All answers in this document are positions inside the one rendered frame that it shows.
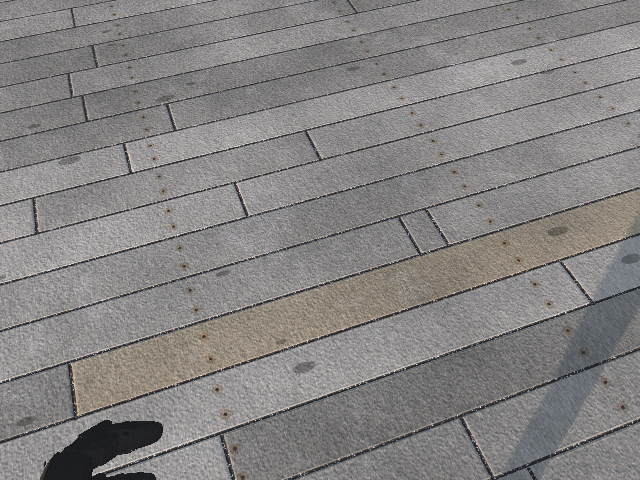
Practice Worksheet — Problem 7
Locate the robot left hand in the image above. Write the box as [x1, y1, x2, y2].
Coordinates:
[40, 420, 163, 480]

